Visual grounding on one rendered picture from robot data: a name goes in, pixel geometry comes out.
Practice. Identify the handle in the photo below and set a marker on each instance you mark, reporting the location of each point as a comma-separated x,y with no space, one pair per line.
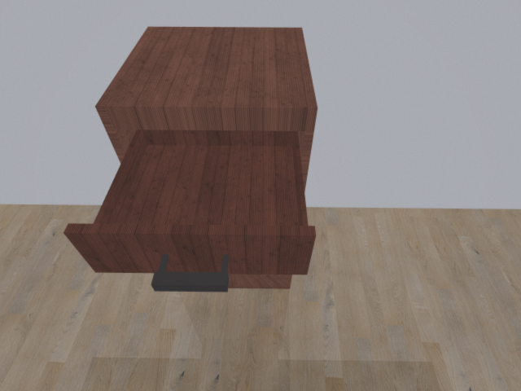
171,281

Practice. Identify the cabinet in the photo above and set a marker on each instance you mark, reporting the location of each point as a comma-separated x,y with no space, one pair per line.
215,78

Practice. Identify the drawer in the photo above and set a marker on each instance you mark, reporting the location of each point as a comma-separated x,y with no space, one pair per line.
198,194

